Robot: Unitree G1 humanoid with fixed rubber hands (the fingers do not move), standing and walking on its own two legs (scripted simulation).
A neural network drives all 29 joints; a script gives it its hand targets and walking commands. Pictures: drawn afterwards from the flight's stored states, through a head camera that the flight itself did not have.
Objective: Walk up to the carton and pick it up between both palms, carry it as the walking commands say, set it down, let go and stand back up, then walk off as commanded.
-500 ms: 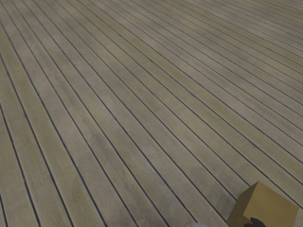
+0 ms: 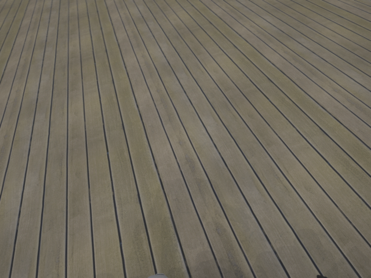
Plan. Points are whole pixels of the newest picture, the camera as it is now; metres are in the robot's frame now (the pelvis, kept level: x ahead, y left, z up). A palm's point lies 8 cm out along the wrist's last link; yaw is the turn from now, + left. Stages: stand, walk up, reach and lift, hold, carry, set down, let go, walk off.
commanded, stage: walk off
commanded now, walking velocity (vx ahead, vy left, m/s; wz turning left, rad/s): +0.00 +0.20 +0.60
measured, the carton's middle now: out of the picture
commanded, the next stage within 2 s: stand in 1.36 s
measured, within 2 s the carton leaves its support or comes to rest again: neither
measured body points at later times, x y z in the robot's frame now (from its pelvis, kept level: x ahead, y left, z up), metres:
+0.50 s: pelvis -0.01 +0.14 -0.01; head +0.03 +0.13 +0.44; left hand +0.02 +0.43 -0.13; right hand +0.14 -0.10 -0.15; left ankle +0.02 +0.21 -0.74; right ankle +0.02 +0.04 -0.72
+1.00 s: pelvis -0.07 +0.25 -0.02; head -0.04 +0.29 +0.42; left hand -0.22 +0.53 -0.16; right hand +0.21 +0.11 -0.13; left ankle -0.12 +0.37 -0.75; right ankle +0.01 +0.06 -0.72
